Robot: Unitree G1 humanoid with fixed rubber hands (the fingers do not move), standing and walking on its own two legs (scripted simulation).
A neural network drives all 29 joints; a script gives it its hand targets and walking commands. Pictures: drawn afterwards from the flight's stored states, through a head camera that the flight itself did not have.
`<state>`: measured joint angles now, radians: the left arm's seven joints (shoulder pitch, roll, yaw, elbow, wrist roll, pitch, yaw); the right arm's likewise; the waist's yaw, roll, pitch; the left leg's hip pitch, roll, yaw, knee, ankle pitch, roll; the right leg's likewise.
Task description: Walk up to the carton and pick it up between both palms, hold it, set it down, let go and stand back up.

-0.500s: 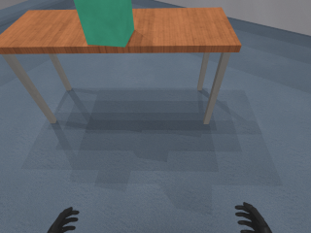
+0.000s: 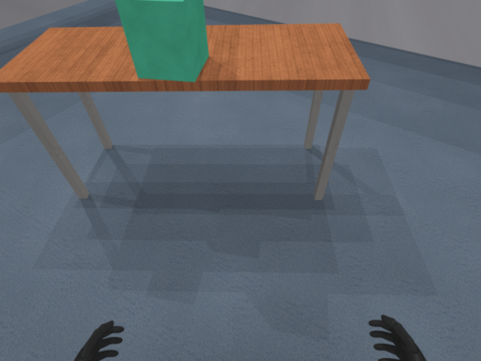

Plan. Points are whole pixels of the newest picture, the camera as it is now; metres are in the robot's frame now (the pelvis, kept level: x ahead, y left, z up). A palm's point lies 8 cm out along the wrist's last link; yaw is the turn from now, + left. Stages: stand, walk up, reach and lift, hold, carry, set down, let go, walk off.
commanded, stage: stand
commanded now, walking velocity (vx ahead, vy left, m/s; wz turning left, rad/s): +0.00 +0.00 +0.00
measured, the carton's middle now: (168, 31) +1.11 +0.27 +0.08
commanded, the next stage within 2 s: walk up in 0.34 s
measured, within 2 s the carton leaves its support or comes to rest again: neither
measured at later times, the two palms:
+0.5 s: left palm out of the picture +0.14 +0.28 -0.06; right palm out of the picture +0.14 -0.25 -0.08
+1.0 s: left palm out of the picture +0.15 +0.40 -0.07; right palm out of the picture +0.14 -0.21 -0.07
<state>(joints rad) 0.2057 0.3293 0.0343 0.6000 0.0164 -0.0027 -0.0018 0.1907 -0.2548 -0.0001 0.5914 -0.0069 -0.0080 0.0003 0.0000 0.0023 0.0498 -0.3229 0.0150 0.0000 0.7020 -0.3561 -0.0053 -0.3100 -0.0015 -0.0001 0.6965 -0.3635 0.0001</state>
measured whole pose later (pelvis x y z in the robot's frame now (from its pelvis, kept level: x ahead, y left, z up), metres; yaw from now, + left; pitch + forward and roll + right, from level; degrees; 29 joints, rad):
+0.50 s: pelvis -0.01 +0.00 +0.00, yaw +0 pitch -3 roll +0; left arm 0.21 0.35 0.03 0.60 0.01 0.00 0.00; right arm 0.19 -0.27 0.00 0.64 -0.01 -0.01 0.00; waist 0.00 0.00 0.05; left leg -0.31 0.02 0.00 0.70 -0.35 -0.01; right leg -0.30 0.00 0.00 0.70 -0.36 0.00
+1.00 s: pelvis +0.07 +0.08 +0.01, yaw +3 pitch -3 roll -2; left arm 0.35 0.45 0.07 0.60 0.03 -0.02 0.00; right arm 0.41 -0.35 -0.03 0.62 -0.03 -0.01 0.03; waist 0.00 -0.01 0.08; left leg -0.30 -0.01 0.01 0.67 -0.32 0.04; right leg -0.49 -0.02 0.06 1.08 -0.44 -0.03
